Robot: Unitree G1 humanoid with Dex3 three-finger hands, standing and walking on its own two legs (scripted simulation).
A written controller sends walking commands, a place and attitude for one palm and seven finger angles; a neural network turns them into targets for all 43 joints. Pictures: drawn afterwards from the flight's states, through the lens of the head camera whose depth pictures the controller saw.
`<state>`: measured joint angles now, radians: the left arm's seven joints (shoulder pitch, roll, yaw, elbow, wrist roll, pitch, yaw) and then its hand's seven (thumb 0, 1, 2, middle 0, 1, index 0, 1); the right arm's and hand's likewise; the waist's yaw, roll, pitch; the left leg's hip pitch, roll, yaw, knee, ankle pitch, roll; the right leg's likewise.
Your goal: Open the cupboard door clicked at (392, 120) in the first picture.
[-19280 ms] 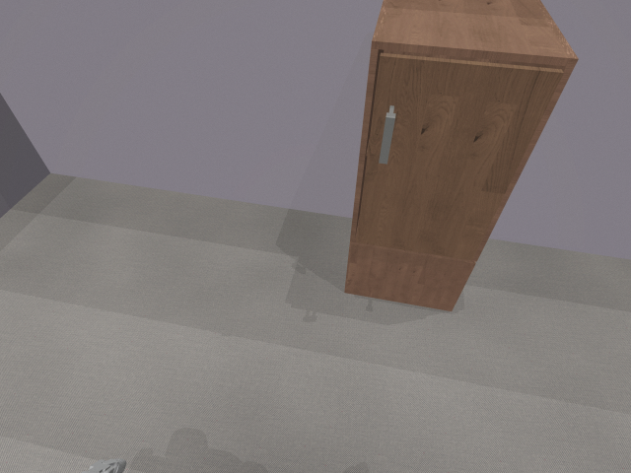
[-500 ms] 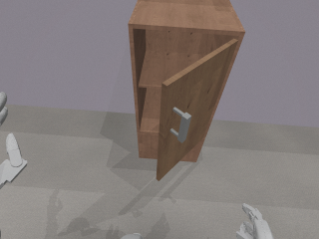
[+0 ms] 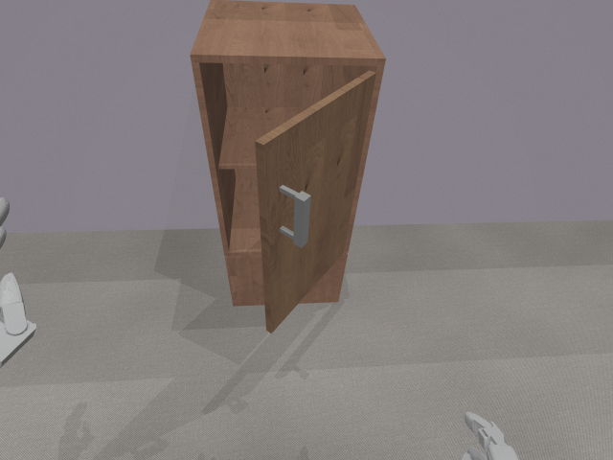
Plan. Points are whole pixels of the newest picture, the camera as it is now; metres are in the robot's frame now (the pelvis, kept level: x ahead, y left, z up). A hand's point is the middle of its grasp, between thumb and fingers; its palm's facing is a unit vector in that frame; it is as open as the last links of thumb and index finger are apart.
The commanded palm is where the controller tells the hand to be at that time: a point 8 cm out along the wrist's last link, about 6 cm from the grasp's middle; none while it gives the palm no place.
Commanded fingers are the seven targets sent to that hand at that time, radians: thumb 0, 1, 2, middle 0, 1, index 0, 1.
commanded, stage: stop stepping back and stand still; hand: left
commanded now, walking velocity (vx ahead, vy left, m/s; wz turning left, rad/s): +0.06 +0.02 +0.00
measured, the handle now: (293, 216) +0.55 +0.03 -0.01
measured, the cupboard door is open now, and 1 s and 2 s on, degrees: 49 49 49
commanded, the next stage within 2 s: let the arm hang, fingers relaxed in 0.46 s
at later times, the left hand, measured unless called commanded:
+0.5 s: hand out of the picture +0.15 +0.26 +0.18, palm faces +0.42 -0.78 -0.47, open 7.4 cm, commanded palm +0.12 +0.30 +0.18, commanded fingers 0.00 0.90 0.90 -0.20 -0.30 -0.20 -0.30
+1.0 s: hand out of the picture -0.10 +0.15 -0.18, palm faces +0.09 -0.99 -0.13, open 7.2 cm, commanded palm none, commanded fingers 0.00 0.90 0.90 -0.20 -0.30 -0.20 -0.30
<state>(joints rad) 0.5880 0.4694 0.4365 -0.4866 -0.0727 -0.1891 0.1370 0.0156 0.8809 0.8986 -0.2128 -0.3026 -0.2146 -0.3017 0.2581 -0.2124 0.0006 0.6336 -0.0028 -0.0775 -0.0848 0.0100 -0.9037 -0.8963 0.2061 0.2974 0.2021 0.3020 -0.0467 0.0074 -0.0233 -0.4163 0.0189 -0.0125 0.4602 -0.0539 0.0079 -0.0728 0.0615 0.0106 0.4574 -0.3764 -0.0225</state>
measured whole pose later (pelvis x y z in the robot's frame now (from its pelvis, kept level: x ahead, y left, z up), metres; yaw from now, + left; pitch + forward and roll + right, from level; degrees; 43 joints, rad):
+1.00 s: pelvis -0.05 -0.01 +0.00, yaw +4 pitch -2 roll -1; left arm 0.33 0.17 -0.01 1.10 0.01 0.05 0.01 0.02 0.95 0.90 -0.20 -0.30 -0.20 -0.30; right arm 0.30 -0.20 -0.01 1.09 -0.02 0.04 -0.03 0.01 -0.91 -0.90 0.20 0.30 0.20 0.30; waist 0.01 -0.03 0.08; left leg -0.32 0.00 -0.06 0.50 -0.14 0.00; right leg -0.16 0.06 -0.01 0.48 -0.29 -0.04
